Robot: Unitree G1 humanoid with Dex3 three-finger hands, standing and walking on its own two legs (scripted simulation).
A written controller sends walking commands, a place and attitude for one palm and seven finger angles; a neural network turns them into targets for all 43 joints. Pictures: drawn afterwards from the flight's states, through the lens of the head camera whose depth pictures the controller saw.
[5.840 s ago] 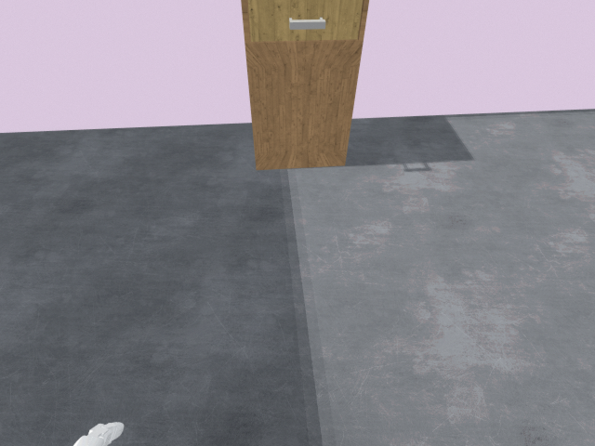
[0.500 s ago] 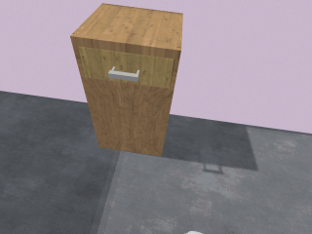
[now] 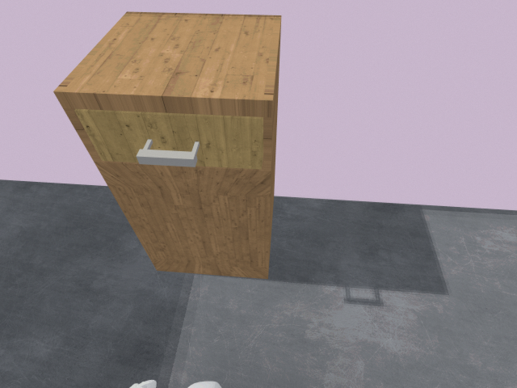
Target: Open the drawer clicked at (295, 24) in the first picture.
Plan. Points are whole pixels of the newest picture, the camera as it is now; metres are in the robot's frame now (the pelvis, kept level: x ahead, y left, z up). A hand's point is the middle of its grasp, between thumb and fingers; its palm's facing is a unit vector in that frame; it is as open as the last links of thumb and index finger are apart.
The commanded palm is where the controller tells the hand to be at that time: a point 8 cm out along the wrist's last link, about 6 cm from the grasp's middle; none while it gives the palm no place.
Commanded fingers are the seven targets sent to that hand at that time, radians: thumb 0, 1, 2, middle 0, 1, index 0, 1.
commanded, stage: come to a stop and stand still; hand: left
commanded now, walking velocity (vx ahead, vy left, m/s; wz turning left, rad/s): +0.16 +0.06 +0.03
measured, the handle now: (170, 151) +0.62 +0.23 -0.03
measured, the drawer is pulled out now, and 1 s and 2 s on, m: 0.00 0.00 0.00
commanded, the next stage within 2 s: look again from close up in 1.12 s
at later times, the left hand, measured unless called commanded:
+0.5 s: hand out of the picture +0.07 +0.21 -0.17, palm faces +0.00 -0.97 -0.22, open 7.4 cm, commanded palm none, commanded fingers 0.00 0.90 0.90 -0.20 -0.30 -0.20 -0.30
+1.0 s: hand out of the picture +0.06 +0.13 -0.17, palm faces +0.03 -0.98 -0.20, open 7.3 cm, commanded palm none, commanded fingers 0.00 0.90 0.90 -0.20 -0.30 -0.20 -0.30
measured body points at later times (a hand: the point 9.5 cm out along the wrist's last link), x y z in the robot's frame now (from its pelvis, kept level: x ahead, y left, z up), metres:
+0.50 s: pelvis +0.05 +0.02 +0.00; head +0.09 +0.02 +0.45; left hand +0.07 +0.26 -0.15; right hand +0.14 -0.21 -0.15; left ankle +0.13 +0.15 -0.73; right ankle +0.00 -0.10 -0.68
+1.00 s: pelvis +0.00 -0.05 +0.01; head +0.03 -0.05 +0.45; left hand +0.06 +0.18 -0.15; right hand -0.02 -0.27 -0.15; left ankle -0.04 +0.09 -0.73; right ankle +0.01 -0.12 -0.73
